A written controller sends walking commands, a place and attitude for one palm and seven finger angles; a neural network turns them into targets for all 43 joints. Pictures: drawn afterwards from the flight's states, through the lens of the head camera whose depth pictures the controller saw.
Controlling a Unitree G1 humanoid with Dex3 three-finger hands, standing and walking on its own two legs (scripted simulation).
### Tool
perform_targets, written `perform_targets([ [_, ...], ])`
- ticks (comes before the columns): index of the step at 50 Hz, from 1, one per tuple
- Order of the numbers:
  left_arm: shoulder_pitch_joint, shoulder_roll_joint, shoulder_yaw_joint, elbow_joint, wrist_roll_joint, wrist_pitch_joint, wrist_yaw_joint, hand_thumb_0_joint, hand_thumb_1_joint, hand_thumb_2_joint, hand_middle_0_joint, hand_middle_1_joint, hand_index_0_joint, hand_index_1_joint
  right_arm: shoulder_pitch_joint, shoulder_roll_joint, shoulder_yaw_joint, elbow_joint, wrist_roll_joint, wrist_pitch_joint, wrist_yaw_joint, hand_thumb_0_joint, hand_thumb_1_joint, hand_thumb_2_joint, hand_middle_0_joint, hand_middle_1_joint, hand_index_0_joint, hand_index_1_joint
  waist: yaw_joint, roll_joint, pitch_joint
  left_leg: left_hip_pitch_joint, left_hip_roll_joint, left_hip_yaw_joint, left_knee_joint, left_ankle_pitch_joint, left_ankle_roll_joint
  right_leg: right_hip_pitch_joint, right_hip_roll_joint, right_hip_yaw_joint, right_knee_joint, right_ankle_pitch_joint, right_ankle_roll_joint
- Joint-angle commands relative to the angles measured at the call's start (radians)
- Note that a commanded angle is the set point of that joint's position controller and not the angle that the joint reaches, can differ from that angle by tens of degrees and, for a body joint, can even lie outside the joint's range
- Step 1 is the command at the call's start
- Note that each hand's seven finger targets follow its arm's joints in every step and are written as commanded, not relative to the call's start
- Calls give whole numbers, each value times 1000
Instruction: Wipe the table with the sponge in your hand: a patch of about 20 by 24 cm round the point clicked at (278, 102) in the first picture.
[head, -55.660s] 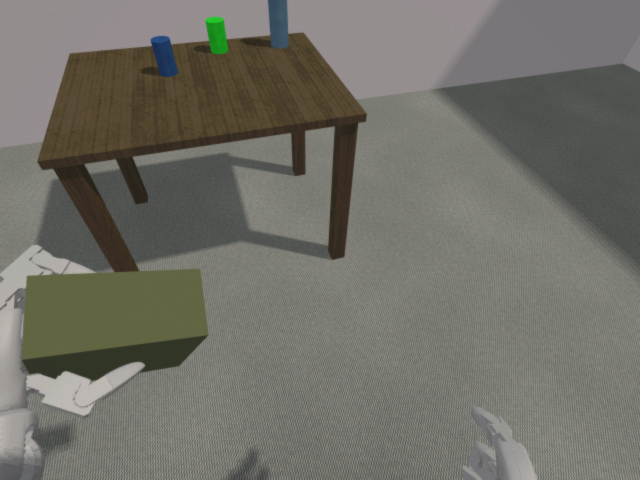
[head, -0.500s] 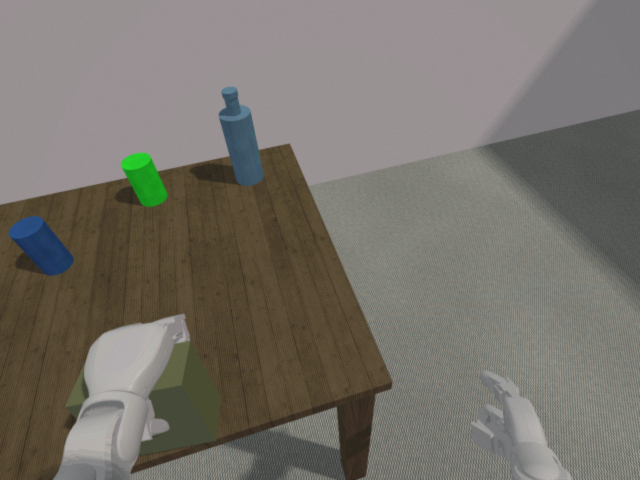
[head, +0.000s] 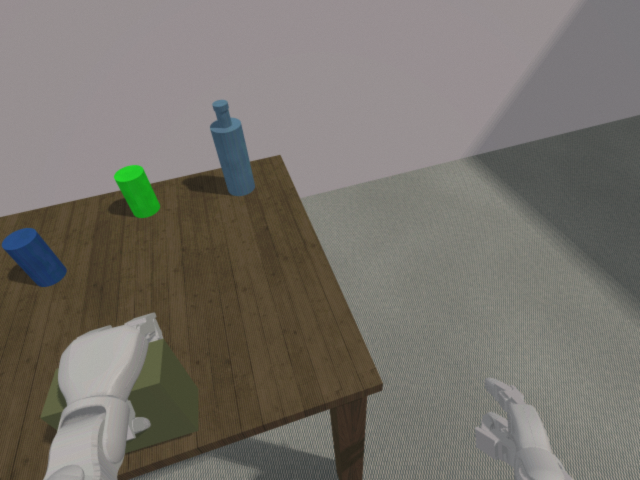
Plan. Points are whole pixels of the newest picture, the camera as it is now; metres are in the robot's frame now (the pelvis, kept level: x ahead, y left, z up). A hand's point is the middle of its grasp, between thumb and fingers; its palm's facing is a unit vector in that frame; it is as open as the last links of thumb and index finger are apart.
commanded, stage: move the sponge above the wiping area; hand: left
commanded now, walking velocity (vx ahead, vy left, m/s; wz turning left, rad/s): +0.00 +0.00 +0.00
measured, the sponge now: (138, 409) +0.19 +0.29 -0.03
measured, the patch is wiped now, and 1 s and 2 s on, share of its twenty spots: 0.00 0.00 0.00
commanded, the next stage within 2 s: none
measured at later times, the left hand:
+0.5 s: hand (135, 378) +0.21 +0.27 +0.03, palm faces -0.02 -0.13 -0.99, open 10.4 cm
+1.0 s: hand (137, 383) +0.20 +0.27 +0.03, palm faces -0.06 -0.15 -0.99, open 10.5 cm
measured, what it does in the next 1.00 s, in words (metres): stands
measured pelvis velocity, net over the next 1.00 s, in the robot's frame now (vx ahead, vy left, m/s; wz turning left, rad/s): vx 0.00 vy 0.00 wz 0.00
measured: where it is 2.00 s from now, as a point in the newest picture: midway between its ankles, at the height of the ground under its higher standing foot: outside the picture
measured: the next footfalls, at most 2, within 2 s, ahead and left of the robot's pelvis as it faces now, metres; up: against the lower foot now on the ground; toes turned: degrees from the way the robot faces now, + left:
none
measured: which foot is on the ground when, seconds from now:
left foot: down 0.00-1.00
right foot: down 0.00-1.00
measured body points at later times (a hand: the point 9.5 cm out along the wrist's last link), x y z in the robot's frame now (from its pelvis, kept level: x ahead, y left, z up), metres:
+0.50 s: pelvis +0.00 +0.01 +0.00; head -0.01 -0.03 +0.45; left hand +0.20 +0.28 +0.09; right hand +0.25 -0.19 -0.08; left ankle +0.03 +0.11 -0.73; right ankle -0.02 -0.10 -0.73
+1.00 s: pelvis +0.00 +0.00 +0.00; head -0.01 -0.04 +0.45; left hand +0.20 +0.27 +0.09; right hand +0.25 -0.20 -0.08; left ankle +0.03 +0.11 -0.73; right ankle -0.02 -0.10 -0.73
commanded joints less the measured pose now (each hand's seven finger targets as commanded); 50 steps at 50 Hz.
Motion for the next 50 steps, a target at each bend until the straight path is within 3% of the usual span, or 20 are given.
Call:
perform_targets([
  [1, -161, 133, 86, -136, -11, 55, 46, 0, 100, 1300, -1200, -1600, -1200, -1600, -223, -97, -30, -172, 13, -49, -5, 0, -900, -900, 200, 300, 200, 300, -10, -68, -142, 132, -5, -34, -62, 159, 31, -54, -31, 57, -101, 213, -26],
  [6, -226, 144, 38, -191, 13, 52, 8, 0, 100, 1300, -1200, -1600, -1200, -1600, -230, -93, -26, -182, 4, -60, -10, 0, -900, -900, 200, 300, 200, 300, -17, -66, -172, 161, -15, -34, -53, 173, 46, -45, -34, 61, -105, 223, -23],
  [7, -238, 189, 70, -215, 19, 45, 9, 0, 100, 1300, -1200, -1600, -1200, -1600, -221, -95, -25, -179, 0, -61, -12, 0, -900, -900, 200, 300, 200, 300, -14, -53, -171, 167, -15, -51, -60, 161, 45, -49, -26, 75, -111, 191, -30],
  [11, -236, 154, 48, -239, 37, 3, 32, 0, 100, 1300, -1200, -1600, -1200, -1600, -207, -83, -26, -180, -5, -76, -7, 0, -900, -900, 200, 300, 200, 300, -9, 8, -179, 190, -6, -54, -52, 189, 42, -66, -23, 52, -93, 199, -37],
  [12, -224, 200, 101, -234, 36, 11, 39, 0, 100, 1300, -1200, -1600, -1200, -1600, -202, -88, -29, -172, -6, -69, -7, 0, -900, -900, 200, 300, 200, 300, 0, 8, -177, 189, 0, -71, -66, 177, 35, -59, -15, 66, -96, 178, -43],
  [14, -241, 147, 59, -202, 36, 29, 45, 0, 100, 1300, -1200, -1600, -1200, -1600, -213, -82, -24, -177, 0, -65, -3, 0, -900, -900, 200, 300, 200, 300, -6, -31, -154, 171, 1, -62, -68, 158, 33, -73, -18, 53, -97, 160, -37],
  [16, -218, 143, 68, -170, 42, 59, 49, 0, 100, 1300, -1200, -1600, -1200, -1600, -230, -87, -23, -174, 3, -54, 3, 0, -900, -900, 200, 300, 200, 300, 5, -43, -157, 162, 2, -58, -75, 170, 27, -62, -19, 50, -95, 172, -38],
  [17, -177, 183, 113, -159, 38, 80, 51, 0, 100, 1300, -1200, -1600, -1200, -1600, -234, -94, -24, -170, 4, -44, 5, 0, -900, -900, 200, 300, 200, 300, 19, -38, -157, 157, -1, -68, -89, 163, 23, -39, -14, 66, -100, 162, -44],
  [18, -178, 124, 58, -175, 28, 95, 43, 0, 100, 1300, -1200, -1600, -1200, -1600, -254, -85, -16, -185, 10, -42, 9, 0, -900, -900, 200, 300, 200, 300, 15, -52, -160, 153, -1, -56, -86, 167, 26, -32, -23, 43, -97, 175, -35],
  [22, -120, 150, 68, -189, 19, 133, 19, 0, 100, 1300, -1200, -1600, -1200, -1600, -264, -96, -16, -184, 10, -25, 17, 0, -900, -900, 200, 300, 200, 300, 15, -55, -165, 157, -7, -56, -84, 203, 27, -7, -20, 68, -99, 229, -39],
  [23, -135, 106, 23, -226, 15, 133, 8, 0, 100, 1300, -1200, -1600, -1200, -1600, -265, -85, -11, -198, 13, -26, 21, 0, -900, -900, 200, 300, 200, 300, 5, -57, -171, 159, -7, -49, -79, 209, 32, -7, -28, 43, -92, 242, -32],
  [27, -167, 163, 46, -277, 27, 110, -9, 0, 100, 1300, -1200, -1600, -1200, -1600, -244, -92, -14, -197, 4, -26, 16, 0, -900, -900, 200, 300, 200, 300, -6, -29, -143, 173, -6, -60, -73, 195, 38, -31, -19, 72, -108, 220, -39],
  [34, -242, 174, 65, -289, 56, 36, 31, 0, 100, 1300, -1200, -1600, -1200, -1600, -218, -80, -20, -188, -6, -50, 0, 0, -900, -900, 200, 300, 200, 300, -3, 8, -171, 208, 1, -61, -55, 196, 38, -59, -16, 64, -100, 189, -46],
  [37, -245, 192, 94, -245, 47, 55, 38, 0, 100, 1300, -1200, -1600, -1200, -1600, -233, -88, -19, -177, -3, -43, -2, 0, -900, -900, 200, 300, 200, 300, 2, -17, -158, 201, -3, -64, -70, 179, 32, -51, -12, 80, -111, 182, -48],
  [41, -201, 129, 48, -200, 14, 94, 17, 0, 100, 1300, -1200, -1600, -1200, -1600, -255, -88, -16, -182, 9, -36, 1, 0, -900, -900, 200, 300, 200, 300, 0, -54, -163, 177, -9, -43, -73, 202, 33, -17, -28, 61, -109, 246, -34],
  [42, -140, 173, 97, -170, 7, 112, 10, 0, 100, 1300, -1200, -1600, -1200, -1600, -256, -94, -16, -177, 9, -29, 2, 0, -900, -900, 200, 300, 200, 300, 12, -60, -149, 167, -13, -48, -84, 194, 30, -1, -21, 75, -115, 235, -38],
  [43, -148, 134, 56, -192, 5, 117, -4, 0, 100, 1300, -1200, -1600, -1200, -1600, -267, -89, -8, -186, 13, -26, 7, 0, -900, -900, 200, 300, 200, 300, 6, -62, -158, 161, -15, -42, -80, 203, 32, 6, -29, 55, -108, 258, -32],
  [46, -90, 131, 48, -208, 0, 124, -28, 0, 100, 1300, -1200, -1600, -1200, -1600, -259, -90, -12, -196, 11, -24, 13, 0, -900, -900, 200, 300, 200, 300, 4, -84, -148, 151, -18, -31, -68, 230, 38, 16, -33, 65, -103, 322, -28],
  [47, -55, 179, 93, -211, -2, 124, -31, 0, 100, 1300, -1200, -1600, -1200, -1600, -255, -97, -12, -192, 7, -20, 13, 0, -900, -900, 200, 300, 200, 300, 10, -74, -146, 151, -21, -37, -72, 220, 35, 23, -28, 86, -110, 313, -33],
  [50, -101, 200, 103, -246, 16, 93, -30, 0, 100, 1300, -1200, -1600, -1200, -1600, -244, -93, -9, -197, 3, -24, 11, 0, -900, -900, 200, 300, 200, 300, 2, -80, -138, 149, -23, -32, -55, 217, 39, -2, -31, 81, -112, 315, -29],
])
